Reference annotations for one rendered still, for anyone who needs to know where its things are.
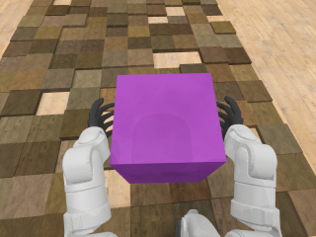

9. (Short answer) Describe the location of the robot right hand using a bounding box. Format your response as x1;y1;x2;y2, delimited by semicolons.
216;96;244;140

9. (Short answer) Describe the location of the robot right thigh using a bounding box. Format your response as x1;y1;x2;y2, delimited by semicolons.
181;213;220;237

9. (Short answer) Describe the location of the carton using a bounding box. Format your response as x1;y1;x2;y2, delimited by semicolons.
110;73;227;184

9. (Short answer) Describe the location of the right robot forearm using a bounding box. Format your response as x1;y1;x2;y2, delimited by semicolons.
223;124;282;237

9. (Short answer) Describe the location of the right robot shin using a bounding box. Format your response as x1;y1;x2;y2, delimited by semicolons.
181;209;198;237

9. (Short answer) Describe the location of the robot left hand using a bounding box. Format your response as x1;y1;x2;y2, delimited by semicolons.
87;97;115;138

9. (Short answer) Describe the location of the left robot forearm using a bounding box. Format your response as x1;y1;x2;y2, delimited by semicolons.
62;126;112;237

